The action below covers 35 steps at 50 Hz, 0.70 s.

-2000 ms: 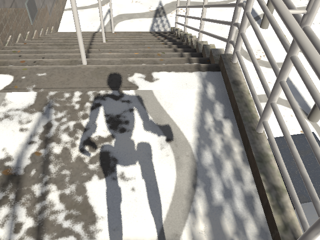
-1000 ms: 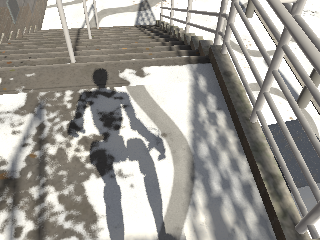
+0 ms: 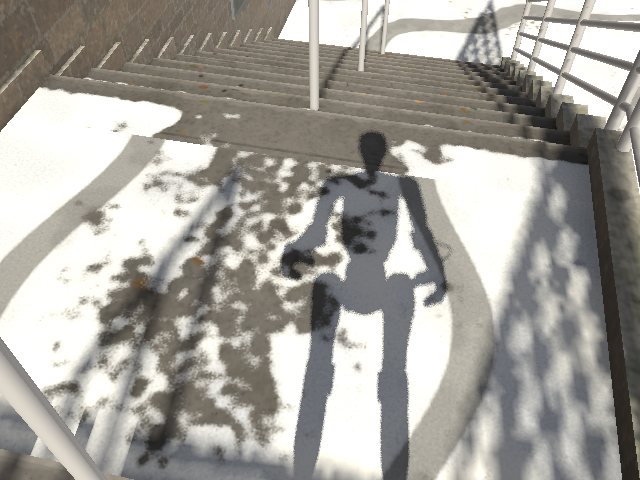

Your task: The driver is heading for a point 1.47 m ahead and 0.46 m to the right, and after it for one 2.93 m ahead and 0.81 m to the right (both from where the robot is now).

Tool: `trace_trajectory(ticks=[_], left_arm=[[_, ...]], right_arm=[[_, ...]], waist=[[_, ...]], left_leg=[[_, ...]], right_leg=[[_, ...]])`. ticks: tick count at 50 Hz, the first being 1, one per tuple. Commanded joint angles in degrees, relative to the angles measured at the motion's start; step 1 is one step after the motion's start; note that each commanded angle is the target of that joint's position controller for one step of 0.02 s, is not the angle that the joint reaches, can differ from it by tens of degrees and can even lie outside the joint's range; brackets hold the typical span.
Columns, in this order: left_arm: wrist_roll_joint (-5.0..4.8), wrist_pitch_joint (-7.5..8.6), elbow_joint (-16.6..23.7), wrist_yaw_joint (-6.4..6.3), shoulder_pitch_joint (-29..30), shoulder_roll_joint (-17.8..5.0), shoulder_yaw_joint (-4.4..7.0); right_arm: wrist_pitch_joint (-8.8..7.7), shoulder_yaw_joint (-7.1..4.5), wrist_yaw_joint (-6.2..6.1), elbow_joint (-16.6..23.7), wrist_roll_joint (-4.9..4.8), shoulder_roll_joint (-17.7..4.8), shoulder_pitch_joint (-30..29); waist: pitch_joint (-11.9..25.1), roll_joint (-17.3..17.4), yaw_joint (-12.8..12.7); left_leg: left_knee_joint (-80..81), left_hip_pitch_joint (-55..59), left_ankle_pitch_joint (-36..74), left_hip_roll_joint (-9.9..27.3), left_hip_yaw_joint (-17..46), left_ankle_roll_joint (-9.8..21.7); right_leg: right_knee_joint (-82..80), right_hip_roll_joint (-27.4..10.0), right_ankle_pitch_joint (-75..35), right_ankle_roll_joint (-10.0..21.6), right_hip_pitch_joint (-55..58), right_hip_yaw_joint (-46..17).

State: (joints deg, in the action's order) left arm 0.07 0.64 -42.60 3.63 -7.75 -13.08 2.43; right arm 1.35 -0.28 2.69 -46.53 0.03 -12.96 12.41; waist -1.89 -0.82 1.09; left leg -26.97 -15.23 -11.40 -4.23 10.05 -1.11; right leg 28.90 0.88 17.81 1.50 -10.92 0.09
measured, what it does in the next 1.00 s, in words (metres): goes down: right foot 0.16 m lower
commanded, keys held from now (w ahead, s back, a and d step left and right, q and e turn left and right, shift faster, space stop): shift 0.08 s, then w+shift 0.86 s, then w+e+shift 0.06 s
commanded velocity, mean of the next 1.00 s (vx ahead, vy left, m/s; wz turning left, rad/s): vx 0.69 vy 0.00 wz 0.00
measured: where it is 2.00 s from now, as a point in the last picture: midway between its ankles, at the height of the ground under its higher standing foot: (364, 316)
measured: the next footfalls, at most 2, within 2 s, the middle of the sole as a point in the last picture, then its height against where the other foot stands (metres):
right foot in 0.76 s outside the picture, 0.16 m lower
left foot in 1.20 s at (301, 422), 0.17 m lower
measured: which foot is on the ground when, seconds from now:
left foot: down 0.00-0.74, up 0.76-1.00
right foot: down 0.00-0.30, up 0.32-0.74, down 0.76-1.00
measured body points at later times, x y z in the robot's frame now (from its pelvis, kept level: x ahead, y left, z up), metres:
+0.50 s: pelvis +0.09 +0.02 -0.03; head +0.10 +0.02 +0.42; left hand +0.23 +0.28 -0.14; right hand +0.03 -0.25 -0.17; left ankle +0.01 +0.09 -0.74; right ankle +0.20 -0.14 -0.71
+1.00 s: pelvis +0.42 -0.04 -0.22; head +0.42 -0.04 +0.23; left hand +0.29 +0.19 -0.35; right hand +0.57 -0.29 -0.34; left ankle +0.59 +0.12 -0.87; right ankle +0.28 -0.09 -0.90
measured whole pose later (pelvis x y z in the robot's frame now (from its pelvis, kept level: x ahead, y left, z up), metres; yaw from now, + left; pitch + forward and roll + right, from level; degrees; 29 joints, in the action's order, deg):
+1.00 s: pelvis +0.42 -0.04 -0.22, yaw -1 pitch -1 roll -2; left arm 1.4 5.8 -62.6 -1.1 -34.0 -10.1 2.3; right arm -3.3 -3.2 1.8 -56.3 3.5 -14.1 4.4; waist -0.7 2.3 -3.0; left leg -55.9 -43.3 9.5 5.5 4.2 3.1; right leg 44.1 8.2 37.2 7.0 -5.9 2.9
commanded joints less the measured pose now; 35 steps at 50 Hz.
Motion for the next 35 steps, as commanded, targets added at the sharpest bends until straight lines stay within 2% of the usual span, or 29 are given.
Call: trace_trajectory(ticks=[1,3,4,5,6,7,9,10,11,12,13,14,15,16,17,18,19,20,21,22,23,24,25,26,28,32,33,34,35], left_arm=[[-0.36,-2.75,2.02,-3.16,-1.97,-3.30,0.47],[-0.06,-2.53,0.73,-3.51,-2.38,-3.76,0.44],[-0.51,-2.21,0.31,-3.62,-2.60,-3.58,0.44],[-0.29,-2.19,-0.76,-3.61,-4.17,-4.97,1.01],[-0.22,-2.65,-1.35,-3.42,-5.75,-8.98,2.60],[0.03,-2.99,-1.91,-3.29,-8.13,-11.21,3.59],[-0.48,-3.01,-1.95,-2.82,-8.05,-10.06,3.60],[0.41,-2.92,-2.15,-2.76,-7.73,-9.00,3.52],[4.38,2.44,-0.56,-3.21,-6.12,-3.26,1.27],[4.48,4.78,-0.25,-3.59,-3.24,-2.94,0.98],[3.87,5.97,0.26,-3.61,0.12,-4.49,1.03],[3.98,6.26,-0.14,-3.43,1.28,-6.34,1.56],[4.95,6.40,-0.53,-2.95,1.13,-6.26,1.89],[-0.96,3.06,0.60,-2.97,0.16,-6.91,3.51],[-0.33,1.76,3.85,-2.94,2.93,-6.03,3.10],[0.70,1.47,4.10,-3.41,5.08,-6.18,3.13],[0.85,1.21,3.33,-3.28,4.84,-6.07,3.08],[1.30,1.00,1.11,-3.13,1.69,-6.55,3.41],[1.81,0.68,0.42,-2.98,1.15,-6.77,3.42],[1.20,0.60,-0.50,-2.64,0.38,-7.43,4.00],[0.99,0.96,-1.04,-2.31,1.32,-7.14,4.11],[1.35,1.15,-1.43,-1.39,0.19,-6.40,3.76],[2.12,0.99,-2.11,-0.31,1.11,-4.47,3.17],[2.05,0.86,-2.43,0.19,2.15,-3.51,2.77],[2.03,0.22,-1.64,0.78,5.94,-2.14,1.79],[0.45,-0.05,0.37,-0.47,13.44,-4.52,1.79],[0.32,0.19,-0.16,-1.22,10.29,-4.29,2.02],[0.36,0.20,-2.58,-1.77,4.72,-4.42,2.06],[1.13,0.58,-4.31,-2.18,0.59,-5.47,2.42]], right_arm=[[1.20,-0.86,-2.62,2.52,-0.13,-3.59,-3.36],[1.99,-0.81,-3.09,1.01,-0.17,-3.85,-2.51],[1.97,-0.82,-3.15,0.37,-0.30,-4.15,-1.77],[1.95,-0.91,-3.18,-0.53,-0.04,-4.42,-1.12],[1.89,-1.62,-2.95,-0.75,0.79,-5.76,-0.63],[1.83,-2.30,-2.47,-0.10,1.73,-7.23,-2.52],[1.15,-2.30,-2.16,2.68,0.92,-5.68,-8.19],[0.63,-2.37,-1.89,1.73,1.05,-5.20,-8.36],[-4.44,-1.04,-0.20,1.10,5.49,-0.31,-1.81],[-7.09,-1.23,0.30,0.46,5.00,0.67,-1.32],[-8.28,-1.37,0.81,0.09,4.85,0.64,0.69],[-9.02,-1.98,1.28,-1.94,5.23,0.04,4.99],[-9.28,-2.50,1.21,-3.56,6.65,-0.70,11.41],[-6.60,-5.21,-0.85,-6.35,2.30,-11.63,18.19],[-5.19,-5.74,-1.36,-7.05,0.09,-15.21,20.54],[-4.48,-6.07,-2.35,-6.84,-0.22,-15.41,18.87],[-4.41,-5.49,-2.75,-5.53,0.16,-12.78,14.41],[-4.49,-5.06,-2.84,-5.53,1.70,-10.50,11.28],[-4.98,-4.77,-3.08,-5.52,2.23,-9.05,9.40],[-5.81,-4.17,-3.13,-5.93,2.42,-7.17,9.23],[-6.79,-3.99,-3.59,-8.07,1.48,-5.88,9.29],[-7.32,-4.04,-3.75,-8.15,0.77,-6.40,9.47],[-7.58,-4.11,-3.80,-8.98,0.58,-6.28,8.55],[-7.45,-3.85,-3.90,-8.69,0.07,-6.17,8.66],[-7.17,-3.68,-3.99,-9.44,0.39,-6.92,10.36],[-5.96,-3.84,-5.05,-11.43,2.33,-8.31,15.43],[-6.12,-3.83,-5.19,-11.50,2.85,-8.34,15.52],[-5.90,-3.75,-5.18,-12.16,3.25,-8.88,15.31],[-5.20,-3.71,-5.58,-13.04,3.46,-9.12,17.42]], waist=[[5.69,0.18,-1.91],[2.76,-1.03,-1.07],[1.42,-1.94,-0.97],[2.69,-3.68,-1.30],[1.39,-8.26,-2.24],[-1.85,-10.79,-3.84],[-8.45,-8.57,-4.02],[-7.65,-8.13,-3.84],[-11.82,-4.06,0.63],[-8.08,-4.67,1.23],[-5.66,-4.76,3.18],[-4.04,-0.86,5.21],[-0.91,3.40,7.66],[3.24,7.37,7.12],[-2.02,8.38,6.29],[-6.59,2.34,6.89],[-8.30,-0.18,4.99],[-7.18,0.76,3.25],[-6.80,4.61,2.72],[-5.21,2.94,1.33],[-4.34,4.77,0.51],[-2.65,3.40,-0.72],[-1.26,4.80,-1.16],[-1.00,4.01,-0.40],[-3.14,3.53,0.65],[-11.47,4.94,5.94],[-9.40,4.73,5.17],[-8.62,4.71,3.14],[-8.84,2.41,2.65]], left_leg=[[4.38,2.73,11.63,4.77,2.26,2.05],[5.61,3.49,7.70,4.73,1.78,1.19],[5.83,4.00,7.23,4.97,1.81,1.06],[3.80,4.54,1.29,3.19,-0.40,1.54],[-3.40,0.98,-9.33,-0.87,-6.02,2.48],[-11.16,-4.09,-13.64,-1.77,-9.95,3.13],[-12.48,-9.19,-12.31,2.39,-12.16,3.17],[-12.95,-9.55,-11.85,3.27,-11.96,3.89],[-14.36,-7.61,-12.77,2.55,-12.77,5.57],[-12.85,0.50,-10.61,2.97,-12.74,7.28],[-10.26,7.88,-7.93,0.93,-15.39,7.95],[-7.48,15.44,-5.03,-0.62,-16.66,7.92],[-5.94,20.41,-5.99,0.02,-13.36,8.35],[2.51,26.27,-15.27,15.41,10.66,13.28],[6.34,27.74,-14.20,24.17,28.94,19.92],[9.26,21.89,-23.16,26.97,30.53,22.16],[8.88,17.26,-23.11,25.07,26.89,21.03],[7.19,14.24,-22.22,22.42,21.67,18.35],[5.99,9.95,-16.51,19.39,16.70,16.23],[3.51,5.27,-15.95,14.67,10.57,15.10],[0.47,5.52,-13.79,12.75,7.20,13.39],[-0.52,-0.62,-13.93,9.73,1.78,12.44],[-1.67,-5.53,-16.93,9.25,0.62,12.25],[-2.71,-8.62,-18.96,9.58,0.62,12.21],[-4.04,-14.65,-20.60,10.02,0.83,12.44],[-9.52,-5.60,-14.31,11.77,3.14,13.90],[-14.53,-7.30,-9.60,11.86,1.69,13.82],[-20.12,-4.68,-2.63,11.83,1.04,14.28],[-26.72,0.61,4.69,11.62,-0.51,14.66]], right_leg=[[-3.94,-6.77,-16.92,1.37,5.46,-3.71],[-6.24,-7.33,-12.17,1.29,2.32,-4.67],[-7.49,-7.57,-9.70,1.25,1.19,-5.44],[-9.97,-6.91,3.92,1.89,1.37,-6.24],[-13.18,-7.32,20.93,3.96,1.03,-9.77],[-17.94,-10.99,33.25,6.89,-1.50,-15.45],[-19.15,-13.94,32.32,9.14,-4.68,-19.11],[-18.42,-13.93,27.07,9.64,-3.55,-18.70],[-17.09,-19.75,28.05,14.27,-7.82,-20.23],[-16.39,-18.18,25.61,14.36,-10.99,-18.45],[-12.42,-14.59,24.67,14.10,-14.19,-14.46],[-3.91,-10.77,24.26,13.93,-17.83,-10.04],[11.49,-5.41,18.53,12.71,-20.38,-5.54],[28.90,-1.06,7.59,7.31,-28.41,0.66],[33.92,1.52,19.43,6.25,-45.12,-3.13],[33.84,-2.06,16.63,4.16,-48.95,-7.34],[32.85,-4.66,10.15,2.58,-46.69,-8.14],[31.93,-6.10,2.97,1.93,-42.54,-10.08],[32.39,-4.92,-1.82,1.24,-39.38,-9.80],[27.19,-3.60,-12.39,0.35,-34.54,-12.49],[23.91,-3.11,-20.76,0.03,-33.61,-13.96],[16.61,-1.43,-30.32,-0.12,-26.27,-10.12],[14.31,-0.81,-38.86,0.05,-19.95,-6.98],[13.90,-0.69,-43.40,0.32,-16.04,-5.65],[14.12,-0.68,-44.03,0.29,-10.73,-2.52],[4.68,-2.80,-29.80,0.19,-17.12,0.04],[8.40,-1.30,-30.93,0.29,-10.59,3.45],[6.33,-1.29,-23.71,1.08,-8.16,3.95],[-3.83,-2.54,-13.37,2.61,-7.51,1.37]])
